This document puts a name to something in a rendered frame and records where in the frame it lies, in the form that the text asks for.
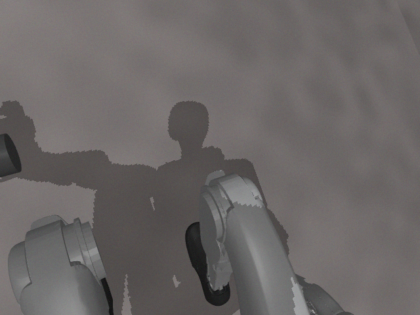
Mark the can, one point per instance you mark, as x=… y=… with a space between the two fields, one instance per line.
x=9 y=158

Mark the right robot hand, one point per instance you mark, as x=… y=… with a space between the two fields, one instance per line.
x=318 y=301

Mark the left robot foot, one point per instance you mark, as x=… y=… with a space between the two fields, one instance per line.
x=108 y=295

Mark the right robot foot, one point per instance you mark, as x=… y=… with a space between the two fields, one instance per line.
x=198 y=259

